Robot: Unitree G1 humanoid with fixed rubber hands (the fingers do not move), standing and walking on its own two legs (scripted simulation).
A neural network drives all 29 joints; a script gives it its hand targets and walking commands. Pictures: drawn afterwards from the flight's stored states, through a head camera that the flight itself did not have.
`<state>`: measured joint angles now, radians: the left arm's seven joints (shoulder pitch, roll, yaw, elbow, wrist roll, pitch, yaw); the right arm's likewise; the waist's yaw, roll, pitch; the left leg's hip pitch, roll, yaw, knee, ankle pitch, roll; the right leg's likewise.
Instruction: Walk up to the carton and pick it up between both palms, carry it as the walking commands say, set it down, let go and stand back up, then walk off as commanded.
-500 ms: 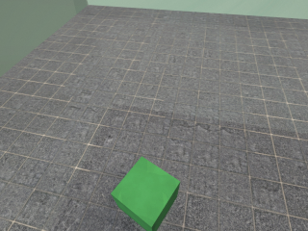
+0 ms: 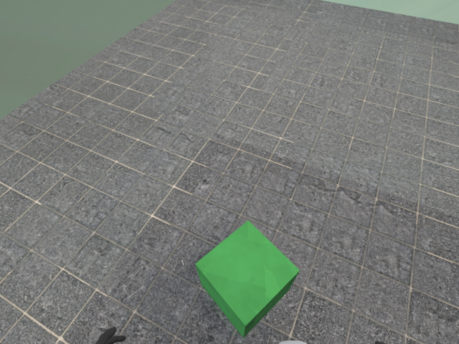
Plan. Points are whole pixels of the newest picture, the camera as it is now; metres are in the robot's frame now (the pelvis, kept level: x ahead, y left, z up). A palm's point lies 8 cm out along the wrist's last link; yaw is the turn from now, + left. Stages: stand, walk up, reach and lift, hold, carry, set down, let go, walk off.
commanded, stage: walk up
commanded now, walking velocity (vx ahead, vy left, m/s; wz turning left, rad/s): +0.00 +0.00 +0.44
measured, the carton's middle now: (245, 278) +0.41 -0.05 -0.65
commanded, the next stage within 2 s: none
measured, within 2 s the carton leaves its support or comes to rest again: neither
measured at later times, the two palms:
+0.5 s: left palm out of the picture +0.05 +0.18 -0.13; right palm out of the picture +0.06 -0.38 -0.11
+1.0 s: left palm out of the picture -0.08 -0.02 -0.14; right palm (417, 257) +0.28 -0.39 -0.12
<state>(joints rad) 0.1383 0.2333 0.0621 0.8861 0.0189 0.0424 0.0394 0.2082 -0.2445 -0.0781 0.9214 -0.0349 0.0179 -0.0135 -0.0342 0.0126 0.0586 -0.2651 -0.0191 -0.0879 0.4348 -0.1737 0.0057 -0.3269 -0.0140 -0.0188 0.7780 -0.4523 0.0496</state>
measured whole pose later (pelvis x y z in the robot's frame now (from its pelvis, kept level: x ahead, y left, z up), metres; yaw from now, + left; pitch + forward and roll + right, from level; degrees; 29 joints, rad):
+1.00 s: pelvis +0.04 -0.25 -0.01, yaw +29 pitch +3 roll -1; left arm 0.33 0.26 0.04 0.89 0.03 0.01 0.01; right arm 0.12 -0.20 -0.03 0.81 -0.02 0.02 -0.02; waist 0.03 0.00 0.03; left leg -0.23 -0.04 0.09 0.49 -0.30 0.04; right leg -0.25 -0.01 -0.20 0.51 -0.31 -0.05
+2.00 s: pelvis +0.04 -0.28 +0.00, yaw +34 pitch +1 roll -1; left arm 0.16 0.24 0.04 0.96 0.01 0.05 -0.01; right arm 0.30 -0.22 -0.05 0.97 -0.04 -0.01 -0.03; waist -0.04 0.00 0.05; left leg -0.22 0.10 0.03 0.45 -0.25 -0.05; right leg -0.27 -0.04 -0.05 0.52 -0.25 0.04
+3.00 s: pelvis +0.05 -0.30 -0.03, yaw +33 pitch +16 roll +0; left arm 0.07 0.16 0.07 0.55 0.01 0.45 -0.05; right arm 0.10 -0.15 -0.08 0.53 -0.07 0.45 0.04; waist 0.03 0.00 -0.08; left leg -0.65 0.03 0.05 0.70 -0.33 -0.01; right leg -0.67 -0.03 -0.04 0.71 -0.32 0.00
